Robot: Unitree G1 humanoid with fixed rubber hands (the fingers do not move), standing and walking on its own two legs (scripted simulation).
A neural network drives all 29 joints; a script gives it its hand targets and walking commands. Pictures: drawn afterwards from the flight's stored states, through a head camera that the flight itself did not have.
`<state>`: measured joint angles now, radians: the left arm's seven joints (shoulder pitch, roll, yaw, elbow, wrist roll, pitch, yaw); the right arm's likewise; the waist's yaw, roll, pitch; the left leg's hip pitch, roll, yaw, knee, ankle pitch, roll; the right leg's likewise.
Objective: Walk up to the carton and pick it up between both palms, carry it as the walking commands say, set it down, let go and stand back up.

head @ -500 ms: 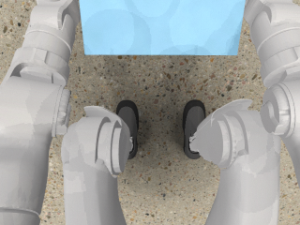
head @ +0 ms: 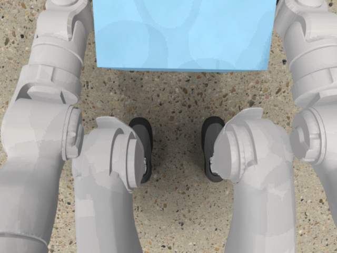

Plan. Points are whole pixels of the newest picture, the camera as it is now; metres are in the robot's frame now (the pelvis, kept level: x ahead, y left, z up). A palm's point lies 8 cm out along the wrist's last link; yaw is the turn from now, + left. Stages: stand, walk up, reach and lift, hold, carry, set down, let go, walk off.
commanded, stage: reach and lift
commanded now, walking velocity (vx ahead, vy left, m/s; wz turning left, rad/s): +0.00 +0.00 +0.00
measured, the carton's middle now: (180, 1) +0.54 -0.01 -0.23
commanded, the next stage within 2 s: none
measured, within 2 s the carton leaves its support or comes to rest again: neither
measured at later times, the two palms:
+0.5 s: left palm out of the picture +0.55 +0.17 -0.10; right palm out of the picture +0.54 -0.18 -0.10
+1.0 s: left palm out of the picture +0.54 +0.16 -0.03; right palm out of the picture +0.52 -0.19 -0.03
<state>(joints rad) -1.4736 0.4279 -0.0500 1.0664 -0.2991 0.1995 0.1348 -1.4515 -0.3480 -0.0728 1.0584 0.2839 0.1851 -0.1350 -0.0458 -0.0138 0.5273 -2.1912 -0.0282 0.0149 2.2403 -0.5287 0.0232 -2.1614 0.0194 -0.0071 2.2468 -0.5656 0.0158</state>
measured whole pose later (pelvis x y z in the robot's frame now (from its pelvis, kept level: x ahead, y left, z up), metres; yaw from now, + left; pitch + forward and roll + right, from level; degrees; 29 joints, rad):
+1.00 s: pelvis -0.02 +0.00 +0.08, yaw +0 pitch +24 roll -1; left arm -1.40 0.32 0.24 0.75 -0.06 0.41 0.09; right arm -1.34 -0.24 -0.35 0.67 0.06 0.41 -0.09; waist -0.04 -0.01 0.53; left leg -1.92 -0.03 0.01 1.98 -0.48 0.02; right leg -1.91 0.04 0.01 1.98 -0.50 0.02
